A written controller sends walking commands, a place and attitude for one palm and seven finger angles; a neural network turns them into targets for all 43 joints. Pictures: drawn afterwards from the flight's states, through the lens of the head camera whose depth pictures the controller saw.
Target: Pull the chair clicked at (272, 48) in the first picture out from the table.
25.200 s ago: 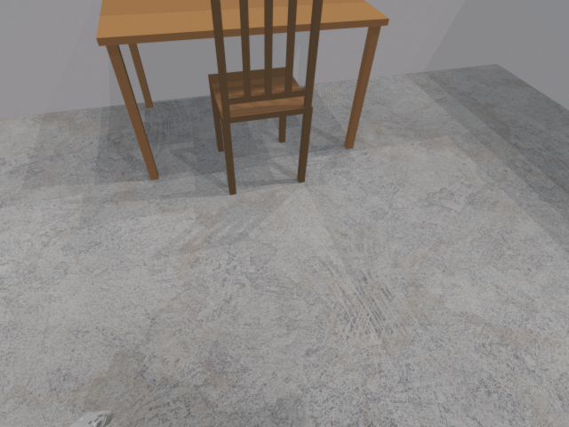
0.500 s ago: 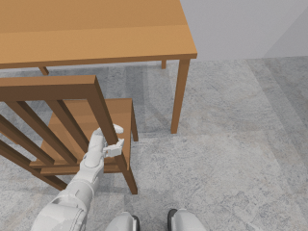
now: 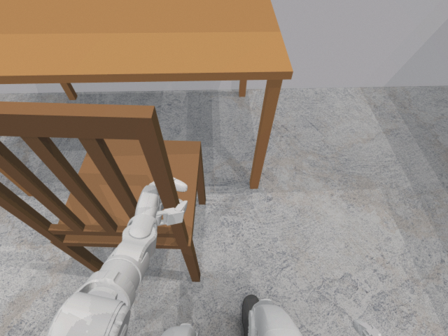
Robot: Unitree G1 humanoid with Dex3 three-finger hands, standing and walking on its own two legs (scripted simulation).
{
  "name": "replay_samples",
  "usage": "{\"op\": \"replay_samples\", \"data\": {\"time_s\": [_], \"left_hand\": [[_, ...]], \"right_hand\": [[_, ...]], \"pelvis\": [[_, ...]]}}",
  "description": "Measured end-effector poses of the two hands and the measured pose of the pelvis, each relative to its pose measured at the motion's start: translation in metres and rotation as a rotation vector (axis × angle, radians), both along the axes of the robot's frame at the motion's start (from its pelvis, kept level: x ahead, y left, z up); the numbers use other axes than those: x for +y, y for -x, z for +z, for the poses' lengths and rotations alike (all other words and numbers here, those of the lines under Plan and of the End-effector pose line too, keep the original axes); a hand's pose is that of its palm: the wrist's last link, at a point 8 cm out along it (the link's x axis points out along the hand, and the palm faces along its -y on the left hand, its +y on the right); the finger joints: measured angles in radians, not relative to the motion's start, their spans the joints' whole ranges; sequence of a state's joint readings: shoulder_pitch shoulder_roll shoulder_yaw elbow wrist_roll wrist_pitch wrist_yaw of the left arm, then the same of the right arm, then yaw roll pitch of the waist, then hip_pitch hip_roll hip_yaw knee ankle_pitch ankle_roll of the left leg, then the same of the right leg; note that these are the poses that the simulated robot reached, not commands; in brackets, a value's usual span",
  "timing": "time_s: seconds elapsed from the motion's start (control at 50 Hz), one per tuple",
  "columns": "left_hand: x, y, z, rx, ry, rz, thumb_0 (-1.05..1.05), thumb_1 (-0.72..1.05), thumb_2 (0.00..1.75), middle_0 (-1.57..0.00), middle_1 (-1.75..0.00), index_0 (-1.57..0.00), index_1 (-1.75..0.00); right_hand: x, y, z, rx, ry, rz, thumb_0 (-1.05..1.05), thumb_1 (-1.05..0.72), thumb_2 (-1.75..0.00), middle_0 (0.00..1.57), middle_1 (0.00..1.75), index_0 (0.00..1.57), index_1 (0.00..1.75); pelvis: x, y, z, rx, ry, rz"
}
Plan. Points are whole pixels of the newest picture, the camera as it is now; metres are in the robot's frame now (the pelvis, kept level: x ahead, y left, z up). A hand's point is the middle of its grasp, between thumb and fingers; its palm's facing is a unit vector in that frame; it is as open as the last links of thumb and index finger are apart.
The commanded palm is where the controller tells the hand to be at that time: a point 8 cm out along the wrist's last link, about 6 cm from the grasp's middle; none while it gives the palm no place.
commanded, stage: step backward, pulling the chair out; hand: left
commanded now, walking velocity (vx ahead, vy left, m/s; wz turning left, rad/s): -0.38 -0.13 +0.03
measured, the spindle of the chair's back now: (82, 193) +0.39 +0.29 -0.03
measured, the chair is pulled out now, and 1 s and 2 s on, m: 0.22 0.42 0.62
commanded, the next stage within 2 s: stop walking, hand still on the chair in 1.26 s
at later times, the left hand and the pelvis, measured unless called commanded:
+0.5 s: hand (178, 247) +0.28 +0.09 -0.05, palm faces -0.11 -0.98 -0.16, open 6.1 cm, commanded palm +0.27 +0.14 -0.05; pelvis -0.10 +0.00 +0.01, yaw +1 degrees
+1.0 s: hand (179, 328) +0.15 +0.07 -0.05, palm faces -0.12 -0.98 -0.14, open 6.2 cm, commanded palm +0.15 +0.13 -0.04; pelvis -0.22 +0.00 +0.00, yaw +1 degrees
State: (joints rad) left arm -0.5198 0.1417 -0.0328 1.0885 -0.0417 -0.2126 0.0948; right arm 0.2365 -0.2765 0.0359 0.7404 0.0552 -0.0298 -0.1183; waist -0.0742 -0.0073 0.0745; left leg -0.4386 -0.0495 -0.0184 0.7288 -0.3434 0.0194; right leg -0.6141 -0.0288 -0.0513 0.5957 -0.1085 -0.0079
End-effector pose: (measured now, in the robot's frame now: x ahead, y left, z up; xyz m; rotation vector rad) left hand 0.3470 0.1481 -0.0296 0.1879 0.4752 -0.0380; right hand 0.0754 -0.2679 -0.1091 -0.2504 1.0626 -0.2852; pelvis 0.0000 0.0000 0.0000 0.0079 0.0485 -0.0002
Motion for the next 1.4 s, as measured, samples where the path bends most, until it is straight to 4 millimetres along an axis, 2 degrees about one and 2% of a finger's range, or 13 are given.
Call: {"op": "replay_samples", "data": {"time_s": [0.08, 0.16, 0.24, 0.34, 0.5, 0.6, 0.68, 0.76, 0.82, 0.92, 1.06, 1.24, 1.4], "left_hand": [[0.004, 0.011, 0.001, 0.024, 0.018, 0.009, 0.11, 0.56, 0.77, -0.30, -1.24, -0.50, -1.45], [0.004, 0.015, 0.001, 0.034, 0.016, 0.010, 0.11, 0.56, 0.78, -0.29, -1.24, -0.49, -1.45], [0.000, 0.018, 0.002, 0.035, 0.006, 0.023, 0.11, 0.56, 0.78, -0.31, -1.21, -0.49, -1.45], [-0.007, 0.032, 0.002, 0.031, -0.004, 0.029, 0.11, 0.55, 0.78, -0.33, -1.18, -0.49, -1.45], [-0.008, 0.079, 0.002, 0.028, 0.012, -0.022, 0.11, 0.56, 0.78, -0.31, -1.22, -0.49, -1.45], [-0.003, 0.115, 0.001, 0.032, 0.030, -0.040, 0.13, 0.56, 0.80, -0.29, -1.25, -0.49, -1.45], [-0.003, 0.140, 0.002, 0.041, 0.038, -0.030, 0.15, 0.56, 0.81, -0.30, -1.24, -0.49, -1.45], [-0.009, 0.156, 0.002, 0.043, 0.027, -0.016, 0.15, 0.55, 0.82, -0.32, -1.20, -0.49, -1.45], [-0.014, 0.168, 0.002, 0.039, 0.020, -0.004, 0.14, 0.54, 0.82, -0.34, -1.19, -0.49, -1.45], [-0.020, 0.193, 0.003, 0.046, 0.023, -0.007, 0.14, 0.55, 0.80, -0.33, -1.19, -0.49, -1.45], [-0.018, 0.228, 0.002, 0.040, 0.036, -0.035, 0.14, 0.56, 0.80, -0.31, -1.25, -0.49, -1.45], [-0.026, 0.266, 0.003, 0.045, 0.030, -0.011, 0.15, 0.55, 0.81, -0.33, -1.22, -0.49, -1.45], [-0.031, 0.309, 0.002, 0.048, 0.036, -0.021, 0.15, 0.56, 0.80, -0.32, -1.22, -0.49, -1.45]], "right_hand": [[0.007, 0.012, 0.002, 0.056, 0.002, 0.009, 0.00, -0.90, -0.90, 0.20, 0.30, 0.20, 0.30], [0.013, 0.016, -0.001, 0.061, -0.038, 0.021, 0.01, -0.90, -0.90, 0.20, 0.30, 0.20, 0.30], [0.010, 0.022, -0.008, 0.031, -0.079, 0.008, 0.00, -0.90, -0.90, 0.21, 0.30, 0.20, 0.30], [-0.003, 0.042, -0.009, 0.010, -0.074, -0.039, 0.00, -0.90, -0.90, 0.21, 0.30, 0.20, 0.30], [-0.015, 0.082, 0.005, 0.041, 0.033, -0.023, 0.00, -0.90, -0.90, 0.20, 0.30, 0.20, 0.30], [0.000, 0.105, 0.011, 0.045, 0.029, -0.013, 0.00, -0.90, -0.90, 0.20, 0.30, 0.20, 0.30], [0.015, 0.118, 0.004, 0.025, -0.036, -0.008, 0.00, -0.90, -0.90, 0.20, 0.30, 0.20, 0.30], [0.021, 0.134, -0.007, -0.001, -0.092, -0.012, 0.00, -0.90, -0.90, 0.21, 0.30, 0.20, 0.30], [0.018, 0.151, -0.012, -0.014, -0.110, -0.035, 0.00, -0.90, -0.90, 0.21, 0.30, 0.20, 0.30], [0.005, 0.189, -0.006, 0.008, -0.067, -0.040, 0.00, -0.90, -0.90, 0.21, 0.30, 0.20, 0.30], [-0.004, 0.240, 0.000, 0.067, 0.011, -0.018, 0.00, -0.90, -0.90, 0.20, 0.30, 0.20, 0.30], [-0.003, 0.273, -0.014, 0.032, -0.068, -0.050, 0.01, -0.90, -0.90, 0.20, 0.30, 0.20, 0.30], [-0.011, 0.310, -0.003, -0.002, -0.042, -0.033, 0.00, -0.90, -0.90, 0.21, 0.30, 0.20, 0.30]], "pelvis": [[0.002, 0.006, 0.008, 0.012, 0.018, -0.011], [-0.006, 0.009, 0.010, 0.041, 0.011, -0.041], [-0.013, 0.028, 0.009, 0.036, 0.024, -0.054], [-0.018, 0.054, 0.006, 0.032, 0.018, -0.039], [0.001, 0.096, 0.005, 0.028, 0.007, 0.017], [0.005, 0.119, 0.010, 0.014, 0.008, -0.020], [-0.002, 0.129, 0.009, 0.008, 0.001, -0.041], [-0.010, 0.151, 0.006, -0.008, 0.010, -0.051], [-0.013, 0.169, 0.004, -0.011, 0.004, -0.041], [-0.008, 0.195, 0.008, -0.005, -0.012, -0.020], [-0.001, 0.230, 0.006, 0.003, -0.010, -0.003], [-0.019, 0.265, 0.000, -0.019, -0.023, -0.025], [-0.013, 0.305, 0.002, -0.017, -0.030, -0.004]]}}
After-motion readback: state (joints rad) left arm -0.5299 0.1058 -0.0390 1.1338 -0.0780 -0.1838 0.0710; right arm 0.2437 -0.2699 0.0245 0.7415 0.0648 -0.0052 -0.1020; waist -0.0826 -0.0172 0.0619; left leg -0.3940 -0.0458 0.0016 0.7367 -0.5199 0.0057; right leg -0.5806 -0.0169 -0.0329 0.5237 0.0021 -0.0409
